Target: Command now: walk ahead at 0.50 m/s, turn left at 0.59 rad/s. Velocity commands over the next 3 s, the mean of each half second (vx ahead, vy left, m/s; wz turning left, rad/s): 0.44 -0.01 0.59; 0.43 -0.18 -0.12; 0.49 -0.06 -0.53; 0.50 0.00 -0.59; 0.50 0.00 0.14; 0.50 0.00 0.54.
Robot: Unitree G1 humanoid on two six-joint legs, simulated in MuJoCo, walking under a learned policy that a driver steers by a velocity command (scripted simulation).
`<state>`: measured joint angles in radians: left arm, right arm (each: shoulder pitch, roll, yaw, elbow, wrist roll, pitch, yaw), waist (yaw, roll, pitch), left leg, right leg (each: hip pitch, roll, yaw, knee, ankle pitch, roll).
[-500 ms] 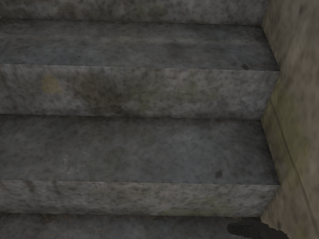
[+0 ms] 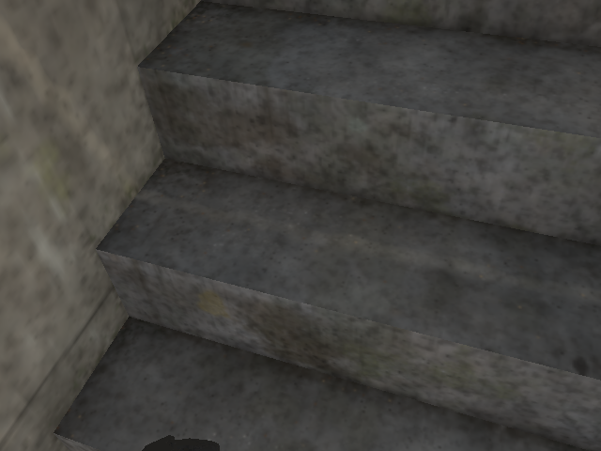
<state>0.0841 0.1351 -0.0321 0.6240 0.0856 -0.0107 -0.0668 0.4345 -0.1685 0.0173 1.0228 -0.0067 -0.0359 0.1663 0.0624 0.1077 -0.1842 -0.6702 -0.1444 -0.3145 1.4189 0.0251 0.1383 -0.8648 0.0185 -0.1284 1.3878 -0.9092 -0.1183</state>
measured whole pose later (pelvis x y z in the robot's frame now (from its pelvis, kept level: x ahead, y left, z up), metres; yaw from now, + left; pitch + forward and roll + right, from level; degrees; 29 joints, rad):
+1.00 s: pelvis +0.47 +0.03 +0.38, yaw +3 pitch +6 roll -2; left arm -0.08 0.05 -0.07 0.60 -0.02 0.01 0.04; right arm 0.40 -0.19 -0.05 1.01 -0.01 -0.09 -0.08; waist -0.09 0.04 0.04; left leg -0.10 0.12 0.06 0.25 -0.07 0.04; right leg -1.05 -0.03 -0.12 1.43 -0.48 -0.16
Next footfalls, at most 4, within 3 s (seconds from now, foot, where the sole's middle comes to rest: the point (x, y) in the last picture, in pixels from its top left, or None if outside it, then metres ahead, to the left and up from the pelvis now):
0.50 left None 0.40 0.18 -0.43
1.00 right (396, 255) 0.64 -0.07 -0.23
1.50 left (324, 58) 0.90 0.05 -0.03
1.96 right None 1.04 -0.29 0.17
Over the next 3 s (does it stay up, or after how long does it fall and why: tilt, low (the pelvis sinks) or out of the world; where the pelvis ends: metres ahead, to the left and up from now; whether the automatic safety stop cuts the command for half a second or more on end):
stays up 1.46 -0.34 1.27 its command is cut before an obstacle after 0.4 s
